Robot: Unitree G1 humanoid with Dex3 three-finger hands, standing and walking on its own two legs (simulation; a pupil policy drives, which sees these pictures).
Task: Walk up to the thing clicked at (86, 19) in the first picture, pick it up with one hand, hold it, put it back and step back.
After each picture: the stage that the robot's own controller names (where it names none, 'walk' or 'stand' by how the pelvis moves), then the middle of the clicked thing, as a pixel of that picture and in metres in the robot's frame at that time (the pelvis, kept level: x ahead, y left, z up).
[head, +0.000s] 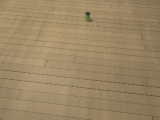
stand; (87, 16) +1.83 -0.07 -0.72
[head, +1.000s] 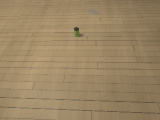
walk; (76, 32) +1.68 +0.22 -0.70
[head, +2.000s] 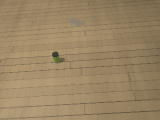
walk; (56, 57) +1.06 +0.38 -0.72
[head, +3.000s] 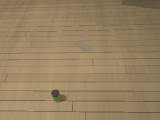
walk; (56, 96) +0.64 +0.29 -0.72
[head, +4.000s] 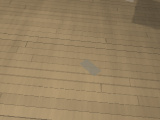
stand; out of the picture +0.37 +0.15 -0.70
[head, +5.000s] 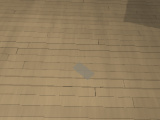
stand; out of the picture +0.31 +0.19 -0.72
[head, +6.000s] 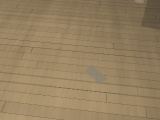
stand; out of the picture +0.29 +0.15 -0.72
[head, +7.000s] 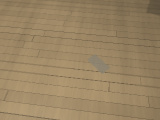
stand; out of the picture +0.30 +0.14 -0.71
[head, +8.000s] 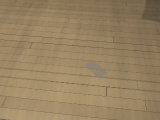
stand; out of the picture +0.30 +0.16 -0.72
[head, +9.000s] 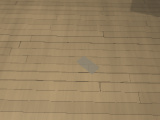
stand; out of the picture +0.28 +0.18 -0.71
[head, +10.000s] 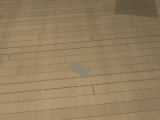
stand; out of the picture +0.27 +0.21 -0.71
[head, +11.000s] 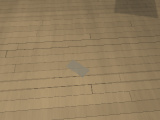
stand; out of the picture +0.25 +0.19 -0.72
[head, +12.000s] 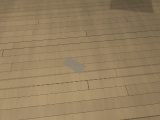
stand; out of the picture +0.27 +0.23 -0.70
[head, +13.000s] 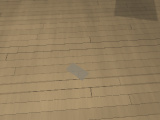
stand; out of the picture +0.24 +0.21 -0.72
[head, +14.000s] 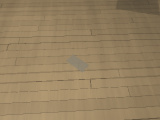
stand; out of the picture +0.29 +0.22 -0.71
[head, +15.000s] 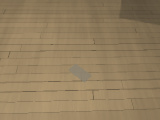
stand; out of the picture +0.22 +0.19 -0.72
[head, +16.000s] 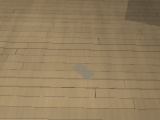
stand; out of the picture +0.28 +0.20 -0.72
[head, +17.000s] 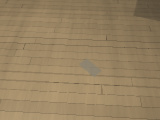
stand; out of the picture +0.29 +0.18 -0.72
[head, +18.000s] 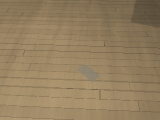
stand; out of the picture +0.30 +0.20 -0.72
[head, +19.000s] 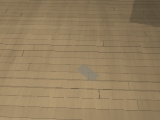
stand; out of the picture +0.30 +0.20 -0.72
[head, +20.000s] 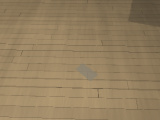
stand; out of the picture +0.31 +0.21 -0.72
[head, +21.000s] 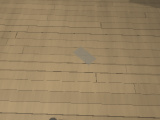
go down; out of the picture +0.32 +0.20 -0.70
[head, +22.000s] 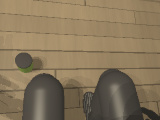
go down; (24, 63) +0.41 +0.19 -0.30
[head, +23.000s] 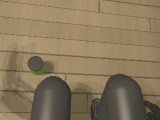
close in; (36, 66) +0.41 +0.18 -0.31
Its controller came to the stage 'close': no
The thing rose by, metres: 0.00
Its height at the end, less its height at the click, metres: +0.00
